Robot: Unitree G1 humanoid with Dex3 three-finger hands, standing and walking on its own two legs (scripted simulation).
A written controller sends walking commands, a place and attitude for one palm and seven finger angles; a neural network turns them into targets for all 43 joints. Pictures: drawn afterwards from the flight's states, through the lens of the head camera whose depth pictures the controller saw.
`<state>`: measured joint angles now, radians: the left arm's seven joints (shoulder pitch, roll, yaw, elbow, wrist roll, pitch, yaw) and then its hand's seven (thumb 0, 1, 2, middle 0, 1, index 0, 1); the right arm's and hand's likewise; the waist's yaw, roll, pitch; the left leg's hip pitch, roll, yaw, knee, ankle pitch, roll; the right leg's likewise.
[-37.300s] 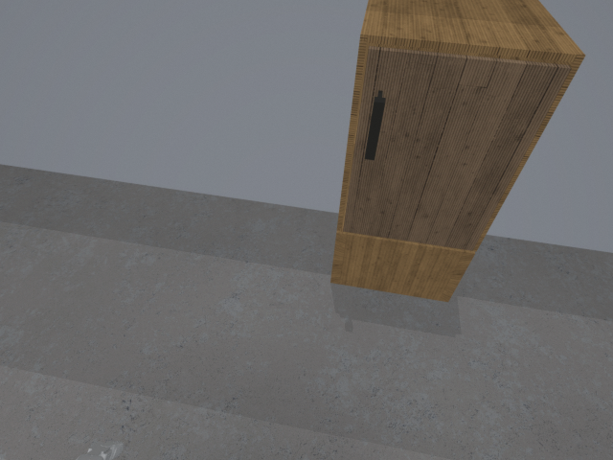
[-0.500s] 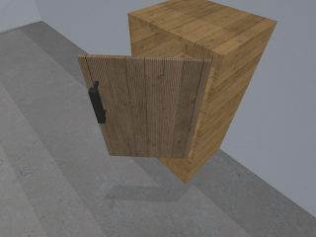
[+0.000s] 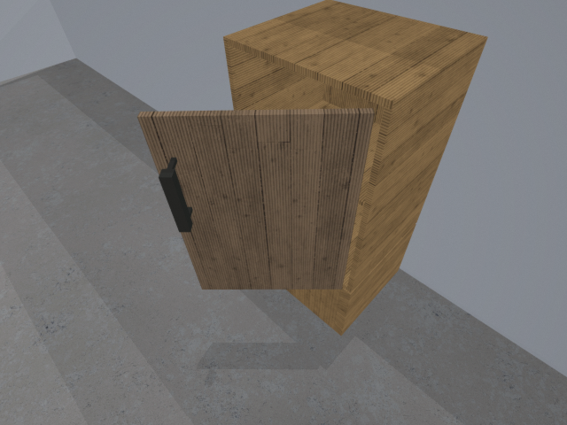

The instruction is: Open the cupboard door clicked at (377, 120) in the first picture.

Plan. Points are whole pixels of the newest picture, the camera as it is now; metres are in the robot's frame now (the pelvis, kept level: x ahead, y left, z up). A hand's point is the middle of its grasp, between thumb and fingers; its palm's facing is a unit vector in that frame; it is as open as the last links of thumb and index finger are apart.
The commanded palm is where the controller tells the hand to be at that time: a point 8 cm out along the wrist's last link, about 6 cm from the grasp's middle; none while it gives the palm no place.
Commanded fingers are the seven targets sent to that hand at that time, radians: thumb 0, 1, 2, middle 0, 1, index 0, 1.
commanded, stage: look again from close up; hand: left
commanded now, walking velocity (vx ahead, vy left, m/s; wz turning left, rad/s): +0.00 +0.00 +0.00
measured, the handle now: (179, 195) +0.55 +0.25 -0.01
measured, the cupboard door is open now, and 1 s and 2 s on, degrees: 44 44 44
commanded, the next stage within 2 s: raise the hand with hooked fingers in 0.14 s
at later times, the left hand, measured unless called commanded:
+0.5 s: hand (171, 345) +0.23 +0.18 +0.00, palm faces +0.20 -0.98 -0.05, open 7.8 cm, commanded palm +0.13 +0.23 -0.06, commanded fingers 0.00 0.57 0.76 -0.22 -0.51 -0.22 -0.51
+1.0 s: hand (160, 369) +0.21 +0.20 -0.05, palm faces -0.09 -1.00 -0.04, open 10.7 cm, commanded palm +0.17 +0.27 -0.03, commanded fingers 0.00 -0.01 0.51 -0.27 -0.88 -0.27 -0.88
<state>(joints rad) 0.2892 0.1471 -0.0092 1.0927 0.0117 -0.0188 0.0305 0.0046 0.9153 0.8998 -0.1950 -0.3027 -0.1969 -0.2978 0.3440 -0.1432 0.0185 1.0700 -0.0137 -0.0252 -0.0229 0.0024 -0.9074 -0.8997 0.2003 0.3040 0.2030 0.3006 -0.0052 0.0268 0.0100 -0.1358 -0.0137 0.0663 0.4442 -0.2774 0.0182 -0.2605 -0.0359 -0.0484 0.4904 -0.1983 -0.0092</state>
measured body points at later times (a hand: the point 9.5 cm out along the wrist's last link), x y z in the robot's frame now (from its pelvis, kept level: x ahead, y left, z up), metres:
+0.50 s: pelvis +0.00 -0.01 -0.02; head +0.00 -0.02 +0.43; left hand +0.21 +0.23 +0.01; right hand +0.16 -0.27 -0.10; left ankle -0.02 +0.11 -0.74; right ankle +0.04 -0.11 -0.74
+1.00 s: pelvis -0.02 +0.00 -0.09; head +0.06 +0.00 +0.35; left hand +0.21 +0.26 -0.04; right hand +0.17 -0.20 -0.18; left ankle -0.02 +0.11 -0.74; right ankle +0.04 -0.11 -0.74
